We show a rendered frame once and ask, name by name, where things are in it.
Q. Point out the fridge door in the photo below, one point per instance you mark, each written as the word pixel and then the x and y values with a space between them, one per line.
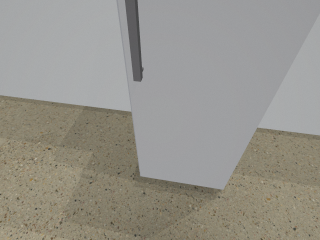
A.
pixel 211 69

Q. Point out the handle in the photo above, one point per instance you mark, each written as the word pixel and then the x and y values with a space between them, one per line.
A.
pixel 132 15

